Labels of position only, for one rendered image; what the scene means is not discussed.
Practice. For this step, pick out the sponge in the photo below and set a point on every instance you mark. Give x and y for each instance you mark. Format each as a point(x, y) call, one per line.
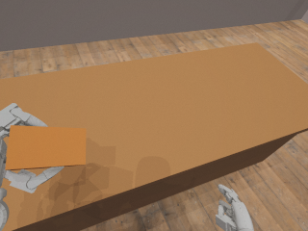
point(32, 147)

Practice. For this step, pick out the right robot hand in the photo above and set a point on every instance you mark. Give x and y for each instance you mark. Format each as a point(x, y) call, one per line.
point(237, 217)

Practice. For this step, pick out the left robot hand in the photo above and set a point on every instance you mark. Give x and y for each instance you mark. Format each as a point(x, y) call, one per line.
point(24, 180)

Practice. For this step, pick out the table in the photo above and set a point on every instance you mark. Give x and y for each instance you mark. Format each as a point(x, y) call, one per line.
point(155, 127)

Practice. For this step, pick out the left robot forearm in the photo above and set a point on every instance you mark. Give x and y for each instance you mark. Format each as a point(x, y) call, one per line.
point(4, 209)

